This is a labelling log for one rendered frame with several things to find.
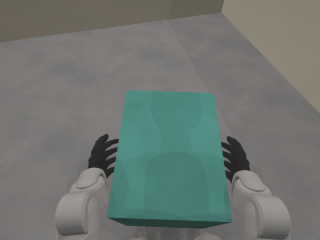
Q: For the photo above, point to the robot left hand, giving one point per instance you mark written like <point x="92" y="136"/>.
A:
<point x="99" y="155"/>

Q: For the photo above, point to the robot right hand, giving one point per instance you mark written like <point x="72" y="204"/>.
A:
<point x="237" y="157"/>

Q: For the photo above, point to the robot left forearm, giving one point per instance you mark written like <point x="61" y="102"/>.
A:
<point x="77" y="215"/>

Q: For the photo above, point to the carton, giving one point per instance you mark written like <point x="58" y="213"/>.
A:
<point x="169" y="169"/>

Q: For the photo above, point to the robot right forearm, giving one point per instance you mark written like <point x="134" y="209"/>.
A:
<point x="264" y="216"/>

